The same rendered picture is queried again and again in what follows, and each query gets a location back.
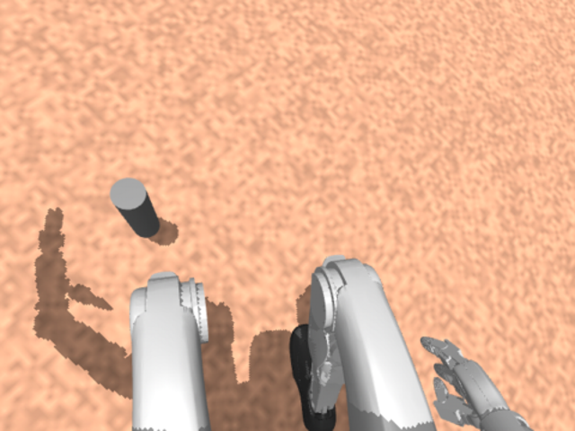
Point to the right robot arm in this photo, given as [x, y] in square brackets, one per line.
[504, 420]

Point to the can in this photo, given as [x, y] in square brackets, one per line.
[129, 196]

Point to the right robot hand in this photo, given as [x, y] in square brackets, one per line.
[469, 380]

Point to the right robot foot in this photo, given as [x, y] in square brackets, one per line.
[301, 363]

